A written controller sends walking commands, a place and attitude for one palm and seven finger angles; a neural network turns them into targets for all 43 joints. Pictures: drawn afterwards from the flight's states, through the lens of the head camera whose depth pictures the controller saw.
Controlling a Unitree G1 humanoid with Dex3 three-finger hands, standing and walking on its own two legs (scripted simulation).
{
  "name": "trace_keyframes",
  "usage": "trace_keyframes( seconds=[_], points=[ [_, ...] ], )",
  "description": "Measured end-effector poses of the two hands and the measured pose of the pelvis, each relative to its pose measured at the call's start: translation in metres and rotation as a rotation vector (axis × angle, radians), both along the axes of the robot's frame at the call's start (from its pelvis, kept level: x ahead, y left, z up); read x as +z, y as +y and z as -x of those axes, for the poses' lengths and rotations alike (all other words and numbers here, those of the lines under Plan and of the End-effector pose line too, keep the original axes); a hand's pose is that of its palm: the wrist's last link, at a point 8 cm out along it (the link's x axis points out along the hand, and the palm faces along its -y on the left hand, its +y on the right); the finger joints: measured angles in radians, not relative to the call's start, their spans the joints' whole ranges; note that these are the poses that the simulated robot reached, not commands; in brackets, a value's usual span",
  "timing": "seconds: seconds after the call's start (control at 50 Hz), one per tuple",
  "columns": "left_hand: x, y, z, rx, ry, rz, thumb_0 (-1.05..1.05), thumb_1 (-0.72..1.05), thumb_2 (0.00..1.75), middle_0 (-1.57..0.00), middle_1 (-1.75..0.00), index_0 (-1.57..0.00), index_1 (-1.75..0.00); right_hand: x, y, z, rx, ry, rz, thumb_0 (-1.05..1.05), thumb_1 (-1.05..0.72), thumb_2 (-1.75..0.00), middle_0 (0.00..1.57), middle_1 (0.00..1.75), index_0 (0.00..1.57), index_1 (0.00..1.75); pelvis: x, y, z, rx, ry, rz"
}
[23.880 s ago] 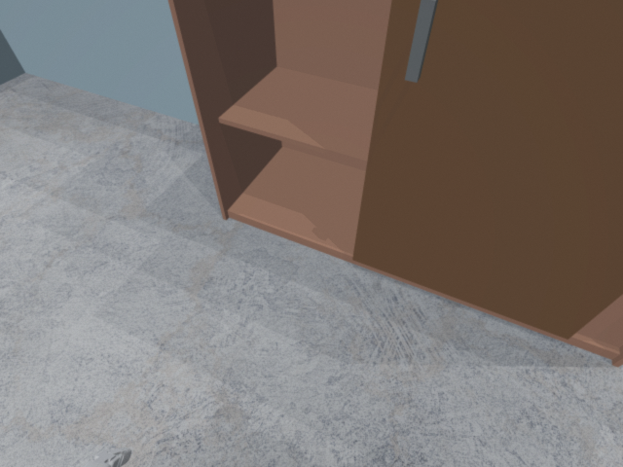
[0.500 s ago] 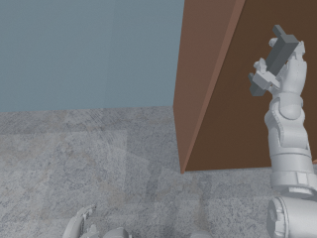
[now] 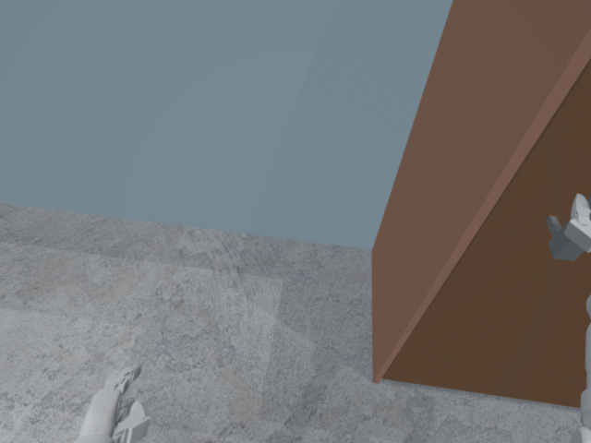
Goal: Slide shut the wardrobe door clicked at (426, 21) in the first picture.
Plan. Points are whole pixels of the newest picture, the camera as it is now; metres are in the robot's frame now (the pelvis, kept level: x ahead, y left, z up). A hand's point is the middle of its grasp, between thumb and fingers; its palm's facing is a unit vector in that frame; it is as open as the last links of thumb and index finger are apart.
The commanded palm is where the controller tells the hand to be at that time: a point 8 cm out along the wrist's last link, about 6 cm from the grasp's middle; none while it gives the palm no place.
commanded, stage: stop walking and hold the door there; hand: right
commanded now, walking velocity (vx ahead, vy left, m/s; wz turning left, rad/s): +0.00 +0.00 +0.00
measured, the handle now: (589, 202) +0.41 -0.35 +0.15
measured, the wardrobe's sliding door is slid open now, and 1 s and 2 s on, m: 0.00 0.00 0.00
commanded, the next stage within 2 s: loosen the grip on the handle in 1.82 s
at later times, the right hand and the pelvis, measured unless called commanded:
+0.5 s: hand (582, 222) +0.37 -0.33 +0.15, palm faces +0.55 +0.80 -0.26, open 6.8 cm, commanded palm +0.33 -0.36 +0.14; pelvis +0.02 +0.01 +0.00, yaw +1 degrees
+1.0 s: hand (586, 226) +0.37 -0.34 +0.14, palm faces +0.41 +0.86 -0.31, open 6.3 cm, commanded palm +0.33 -0.38 +0.14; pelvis +0.00 -0.04 -0.01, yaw -2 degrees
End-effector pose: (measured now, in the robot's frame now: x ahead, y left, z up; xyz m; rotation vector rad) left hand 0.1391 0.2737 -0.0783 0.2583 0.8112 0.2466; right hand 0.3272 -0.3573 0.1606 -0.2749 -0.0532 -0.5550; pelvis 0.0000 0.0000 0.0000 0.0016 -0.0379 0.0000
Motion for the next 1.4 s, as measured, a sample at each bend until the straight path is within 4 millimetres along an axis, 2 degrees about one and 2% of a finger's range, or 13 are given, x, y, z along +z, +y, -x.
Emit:
trace_keyframes(
  seconds=[0.14, 0.28, 0.38, 0.54, 0.68, 0.82, 0.9, 1.0, 1.1, 1.18, 1.24, 1.32, 1.4],
  points=[
    [-0.022, -0.015, 0.035, 0.005, 0.105, 0.052, 0.01, 0.91, 0.90, -0.20, -0.30, -0.20, -0.30, 0.001, 0.001, 0.000, -0.024, 0.008, -0.009, -0.08, -0.58, -0.79, 0.42, 1.34, 0.26, 1.35, 0.001, 0.006, -0.002, 0.006, 0.019, -0.011],
    [-0.032, -0.011, 0.053, 0.036, 0.187, 0.060, 0.02, 0.91, 0.90, -0.21, -0.30, -0.20, -0.30, 0.001, 0.001, 0.000, -0.033, 0.008, 0.002, -0.09, -0.56, -0.81, 0.43, 1.35, 0.28, 1.36, 0.003, 0.008, -0.012, 0.012, 0.026, -0.013],
    [-0.028, -0.001, 0.046, 0.056, 0.164, 0.040, 0.02, 0.91, 0.90, -0.21, -0.30, -0.20, -0.30, 0.000, 0.000, 0.000, -0.033, 0.007, 0.009, -0.10, -0.55, -0.81, 0.44, 1.35, 0.28, 1.36, 0.003, 0.008, -0.017, 0.016, 0.027, -0.011],
    [-0.013, 0.010, 0.018, 0.051, 0.079, 0.006, 0.02, 0.91, 0.90, -0.21, -0.30, -0.20, -0.30, 0.000, 0.000, 0.000, -0.028, 0.004, 0.016, -0.10, -0.55, -0.81, 0.44, 1.36, 0.28, 1.36, 0.003, 0.010, -0.020, 0.019, 0.031, -0.010],
    [-0.006, 0.008, 0.002, 0.036, 0.039, 0.005, 0.01, 0.91, 0.90, -0.21, -0.30, -0.20, -0.30, 0.000, -0.001, -0.001, -0.019, 0.004, 0.028, -0.11, -0.55, -0.80, 0.44, 1.37, 0.29, 1.37, 0.004, 0.010, -0.022, 0.019, 0.036, -0.013],
    [-0.015, 0.000, 0.003, 0.016, 0.080, 0.013, 0.01, 0.91, 0.90, -0.21, -0.30, -0.20, -0.30, -0.001, -0.003, -0.001, -0.003, 0.003, 0.045, -0.12, -0.55, -0.80, 0.45, 1.38, 0.29, 1.37, 0.000, 0.001, -0.018, -0.001, 0.039, -0.026],
    [-0.021, -0.012, 0.007, 0.007, 0.119, 0.007, 0.01, 0.91, 0.90, -0.21, -0.30, -0.20, -0.30, -0.003, -0.007, -0.003, 0.050, -0.008, 0.058, -0.15, -0.55, -0.80, 0.45, 1.39, 0.32, 1.38, -0.002, -0.014, -0.012, -0.010, 0.043, -0.021],
    [-0.025, -0.039, 0.014, 0.001, 0.129, -0.012, 0.01, 0.91, 0.90, -0.20, -0.30, -0.20, -0.30, -0.006, -0.016, -0.006, 0.141, -0.019, 0.087, -0.22, -0.53, -0.79, 0.45, 1.40, 0.39, 1.39, -0.006, -0.042, 0.001, -0.038, 0.037, -0.003],
    [-0.025, -0.084, 0.025, 0.008, 0.117, 0.009, 0.01, 0.91, 0.90, -0.20, -0.30, -0.20, -0.30, -0.009, -0.019, -0.008, 0.219, -0.058, 0.051, -0.21, -0.55, -0.81, 0.45, 1.40, 0.40, 1.40, -0.008, -0.074, 0.023, -0.004, 0.020, 0.020],
    [-0.021, -0.126, 0.042, -0.017, 0.093, 0.075, 0.01, 0.91, 0.90, -0.20, -0.30, -0.20, -0.30, -0.010, -0.018, -0.008, 0.237, -0.065, 0.005, -0.17, -0.59, -0.80, 0.45, 1.40, 0.37, 1.40, -0.002, -0.084, 0.037, 0.006, 0.027, -0.010],
    [-0.021, -0.149, 0.059, -0.048, 0.108, 0.110, 0.01, 0.91, 0.90, -0.21, -0.30, -0.20, -0.30, -0.010, -0.017, -0.008, 0.248, -0.062, -0.024, -0.15, -0.61, -0.79, 0.45, 1.40, 0.35, 1.40, 0.001, -0.087, 0.044, 0.010, 0.034, -0.020],
    [-0.030, -0.157, 0.082, -0.065, 0.142, 0.132, 0.01, 0.91, 0.90, -0.21, -0.30, -0.20, -0.30, -0.009, -0.017, -0.007, 0.251, -0.048, -0.030, -0.14, -0.62, -0.77, 0.45, 1.40, 0.35, 1.40, -0.001, -0.088, 0.052, 0.022, 0.044, -0.013],
    [-0.036, -0.144, 0.104, -0.027, 0.181, 0.116, 0.01, 0.90, 0.90, -0.21, -0.30, -0.21, -0.30, -0.007, -0.016, -0.006, 0.240, -0.022, -0.032, -0.13, -0.62, -0.76, 0.45, 1.40, 0.35, 1.40, -0.001, -0.088, 0.059, 0.021, 0.034, -0.027]
  ],
)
